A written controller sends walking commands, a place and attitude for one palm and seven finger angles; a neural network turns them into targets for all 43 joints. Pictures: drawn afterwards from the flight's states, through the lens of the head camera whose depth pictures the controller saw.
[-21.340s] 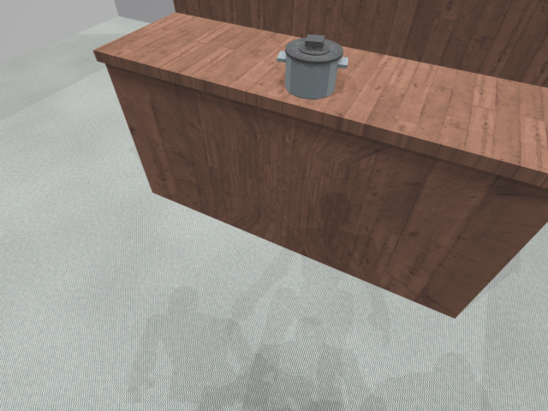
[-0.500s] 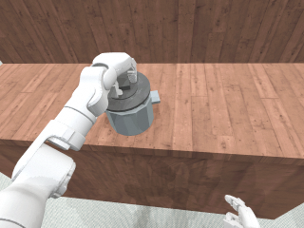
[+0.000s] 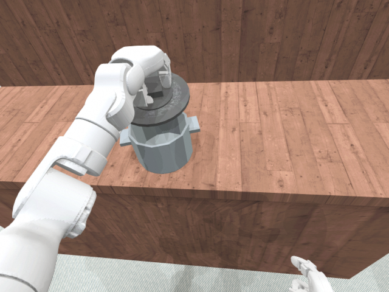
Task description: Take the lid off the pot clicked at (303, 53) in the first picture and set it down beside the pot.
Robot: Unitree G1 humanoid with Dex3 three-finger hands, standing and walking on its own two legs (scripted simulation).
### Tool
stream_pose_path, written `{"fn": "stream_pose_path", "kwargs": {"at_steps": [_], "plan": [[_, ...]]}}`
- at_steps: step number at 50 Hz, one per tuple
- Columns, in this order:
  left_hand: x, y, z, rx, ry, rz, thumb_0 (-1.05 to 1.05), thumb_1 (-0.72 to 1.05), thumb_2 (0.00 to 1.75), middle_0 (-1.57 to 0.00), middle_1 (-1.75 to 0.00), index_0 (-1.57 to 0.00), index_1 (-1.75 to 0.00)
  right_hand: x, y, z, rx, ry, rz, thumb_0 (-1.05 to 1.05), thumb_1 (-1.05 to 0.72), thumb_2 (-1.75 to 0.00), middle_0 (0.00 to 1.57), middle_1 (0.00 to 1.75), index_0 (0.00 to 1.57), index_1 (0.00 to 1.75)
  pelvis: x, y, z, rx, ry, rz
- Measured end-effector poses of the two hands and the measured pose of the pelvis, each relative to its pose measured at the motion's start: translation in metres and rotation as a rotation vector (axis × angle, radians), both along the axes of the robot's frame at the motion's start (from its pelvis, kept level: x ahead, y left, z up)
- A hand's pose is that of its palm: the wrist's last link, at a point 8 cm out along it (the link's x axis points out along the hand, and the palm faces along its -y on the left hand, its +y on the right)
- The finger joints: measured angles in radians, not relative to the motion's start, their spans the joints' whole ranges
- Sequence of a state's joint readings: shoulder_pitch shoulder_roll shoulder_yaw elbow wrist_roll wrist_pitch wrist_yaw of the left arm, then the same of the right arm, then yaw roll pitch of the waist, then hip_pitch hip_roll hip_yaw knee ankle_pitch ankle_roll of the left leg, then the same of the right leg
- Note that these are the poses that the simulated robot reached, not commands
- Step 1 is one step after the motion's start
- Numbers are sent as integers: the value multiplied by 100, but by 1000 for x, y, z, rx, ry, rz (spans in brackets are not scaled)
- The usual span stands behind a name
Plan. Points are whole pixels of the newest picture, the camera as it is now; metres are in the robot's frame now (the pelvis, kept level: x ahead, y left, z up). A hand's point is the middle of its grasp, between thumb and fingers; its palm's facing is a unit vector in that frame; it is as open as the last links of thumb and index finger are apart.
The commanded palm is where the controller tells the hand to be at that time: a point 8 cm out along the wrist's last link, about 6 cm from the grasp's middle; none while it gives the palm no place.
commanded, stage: lift the lid straight up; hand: left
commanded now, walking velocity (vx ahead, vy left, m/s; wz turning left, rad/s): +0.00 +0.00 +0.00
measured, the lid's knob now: (150, 87) +0.48 +0.09 +0.20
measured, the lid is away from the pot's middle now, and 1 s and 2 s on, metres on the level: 0.01 0.01 0.15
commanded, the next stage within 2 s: move the lid sideways beside the pot in 0.84 s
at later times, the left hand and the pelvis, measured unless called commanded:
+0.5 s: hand (136, 69) +0.45 +0.10 +0.26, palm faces -0.12 +0.04 -0.99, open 7.8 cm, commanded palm +0.43 +0.10 +0.33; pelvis +0.00 +0.00 +0.00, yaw +0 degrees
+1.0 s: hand (136, 59) +0.46 +0.10 +0.28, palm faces -0.10 +0.01 -0.99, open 7.8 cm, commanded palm +0.43 +0.12 +0.34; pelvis +0.00 +0.01 +0.00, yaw +0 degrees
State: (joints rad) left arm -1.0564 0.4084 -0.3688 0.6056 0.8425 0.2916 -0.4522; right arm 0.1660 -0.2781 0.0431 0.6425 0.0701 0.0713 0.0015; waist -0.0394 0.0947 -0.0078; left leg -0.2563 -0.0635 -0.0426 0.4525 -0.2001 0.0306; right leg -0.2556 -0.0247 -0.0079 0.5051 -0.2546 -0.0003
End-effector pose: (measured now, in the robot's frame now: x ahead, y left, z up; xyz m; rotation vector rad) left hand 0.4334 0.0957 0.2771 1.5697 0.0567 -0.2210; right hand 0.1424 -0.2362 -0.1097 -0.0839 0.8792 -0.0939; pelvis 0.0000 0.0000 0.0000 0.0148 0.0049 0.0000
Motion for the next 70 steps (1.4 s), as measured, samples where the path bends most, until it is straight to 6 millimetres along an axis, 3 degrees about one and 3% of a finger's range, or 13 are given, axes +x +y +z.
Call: {"fn": "stream_pose_path", "kwargs": {"at_steps": [20,31,37,45,52,70], "plan": [[3,11,30,6,-37,24,2,13,97,-61,-77,-71,-86,10,2,8,-15,-43,10,1,-91,-89,20,30,20,30,0,2,1,-2,5,2],[2,-3,49,25,-71,-16,2,12,97,-61,-77,-71,-86,19,16,7,6,-52,42,1,-91,-89,20,30,20,30,2,7,1,-2,11,9],[8,-7,60,9,-88,-5,2,12,97,-61,-77,-71,-86,16,19,5,16,-41,40,1,-91,-89,20,30,20,30,2,8,1,0,18,1],[10,-3,57,7,-80,11,2,13,97,-61,-77,-71,-87,8,12,4,6,-23,14,1,-91,-89,20,30,20,30,3,7,1,0,20,-5],[8,9,56,-12,-72,25,2,12,97,-61,-77,-71,-86,5,4,6,-17,-25,2,1,-91,-89,20,30,20,30,3,7,2,-2,13,-9],[0,69,54,20,-44,121,2,13,97,-61,-77,-71,-87,8,6,12,-47,-30,12,1,-91,-89,20,30,20,30,0,9,1,-11,8,10]]}}
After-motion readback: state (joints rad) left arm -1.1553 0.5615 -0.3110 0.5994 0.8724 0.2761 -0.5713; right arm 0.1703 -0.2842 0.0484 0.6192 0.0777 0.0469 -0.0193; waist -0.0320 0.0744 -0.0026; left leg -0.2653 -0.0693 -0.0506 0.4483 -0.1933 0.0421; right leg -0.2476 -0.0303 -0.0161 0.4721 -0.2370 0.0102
